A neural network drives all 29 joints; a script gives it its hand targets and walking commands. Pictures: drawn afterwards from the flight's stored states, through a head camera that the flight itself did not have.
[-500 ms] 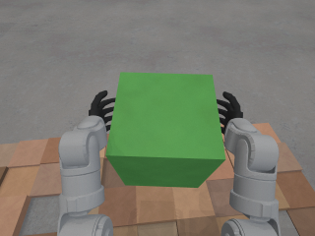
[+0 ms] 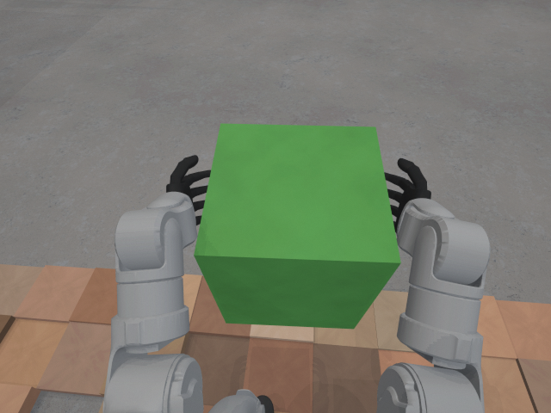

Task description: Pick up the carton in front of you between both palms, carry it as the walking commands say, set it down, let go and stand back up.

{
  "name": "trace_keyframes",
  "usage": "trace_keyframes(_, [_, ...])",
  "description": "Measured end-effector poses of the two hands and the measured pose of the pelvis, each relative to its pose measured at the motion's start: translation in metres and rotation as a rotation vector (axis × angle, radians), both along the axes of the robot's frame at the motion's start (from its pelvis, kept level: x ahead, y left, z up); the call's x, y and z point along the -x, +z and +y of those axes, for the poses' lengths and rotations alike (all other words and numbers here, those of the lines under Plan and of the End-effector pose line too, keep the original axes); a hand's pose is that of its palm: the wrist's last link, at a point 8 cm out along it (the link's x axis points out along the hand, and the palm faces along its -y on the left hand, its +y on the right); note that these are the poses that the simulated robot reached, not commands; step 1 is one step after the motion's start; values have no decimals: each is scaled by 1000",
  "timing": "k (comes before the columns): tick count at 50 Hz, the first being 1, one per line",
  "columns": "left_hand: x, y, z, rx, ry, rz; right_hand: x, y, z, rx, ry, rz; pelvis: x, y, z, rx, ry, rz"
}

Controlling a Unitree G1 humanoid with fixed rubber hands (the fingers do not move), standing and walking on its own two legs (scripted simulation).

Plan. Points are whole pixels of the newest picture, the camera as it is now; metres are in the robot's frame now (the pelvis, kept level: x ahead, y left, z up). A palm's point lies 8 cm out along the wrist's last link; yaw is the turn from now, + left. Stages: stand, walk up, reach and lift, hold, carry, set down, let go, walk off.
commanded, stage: carry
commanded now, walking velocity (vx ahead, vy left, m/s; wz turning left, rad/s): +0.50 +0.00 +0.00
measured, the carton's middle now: (293, 235) +0.36 +0.03 +0.08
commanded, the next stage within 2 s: none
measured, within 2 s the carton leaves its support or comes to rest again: neither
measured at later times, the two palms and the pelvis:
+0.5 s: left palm (257, 112) +0.64 +0.12 +0.11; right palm (414, 120) +0.63 -0.18 +0.11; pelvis +0.31 -0.02 +0.00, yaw +0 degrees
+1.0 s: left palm (292, 53) +0.95 +0.07 +0.09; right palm (408, 59) +0.95 -0.23 +0.08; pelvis +0.62 -0.07 -0.02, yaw -1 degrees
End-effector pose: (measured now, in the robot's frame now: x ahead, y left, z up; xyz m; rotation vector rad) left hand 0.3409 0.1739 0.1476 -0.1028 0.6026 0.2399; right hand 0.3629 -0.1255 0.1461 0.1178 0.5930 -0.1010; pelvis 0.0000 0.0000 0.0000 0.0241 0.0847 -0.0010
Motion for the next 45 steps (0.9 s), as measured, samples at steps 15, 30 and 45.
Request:
trace_keyframes(15, [-180,-62,-43,42,-148,130,-129,-59,-43,17,-168,137,-176,13,16,35,-26,-1])
trace_keyframes(30, [-371,-30,-75,-46,-95,-106,-352,-32,-76,61,-31,-105,-388,-34,-47,-11,2,-37])
trace_keyframes(45, [-540,-47,-99,-4,-51,64,-527,-51,-99,4,-35,70,-551,-18,-78,-6,-9,-1])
